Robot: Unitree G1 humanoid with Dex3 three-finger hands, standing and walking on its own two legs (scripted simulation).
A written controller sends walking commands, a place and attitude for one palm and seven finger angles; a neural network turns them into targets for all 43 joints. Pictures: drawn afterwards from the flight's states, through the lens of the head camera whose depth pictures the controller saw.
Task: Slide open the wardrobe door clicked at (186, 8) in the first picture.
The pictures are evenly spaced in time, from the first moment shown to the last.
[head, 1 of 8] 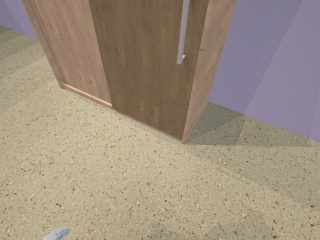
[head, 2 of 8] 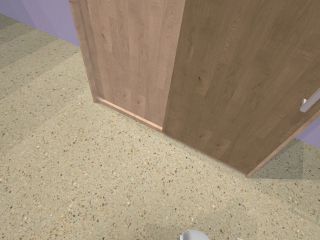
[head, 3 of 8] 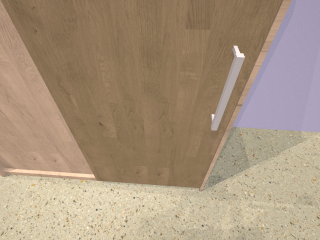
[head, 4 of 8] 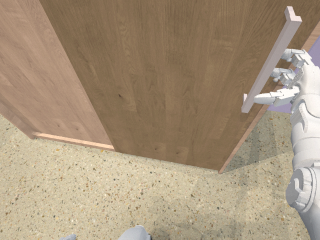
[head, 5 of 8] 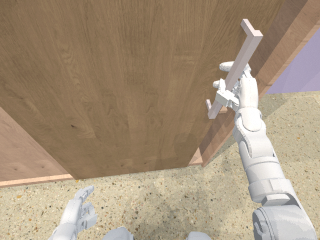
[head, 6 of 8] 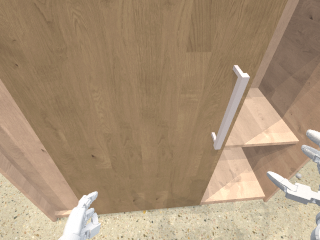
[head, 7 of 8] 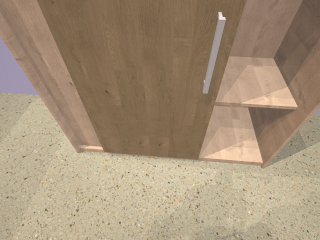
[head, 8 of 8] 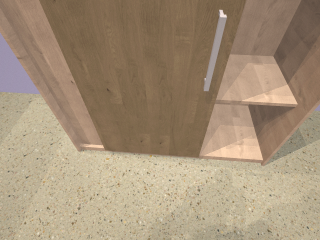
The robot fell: no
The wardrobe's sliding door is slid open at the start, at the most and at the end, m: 0.00 0.44 0.44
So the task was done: yes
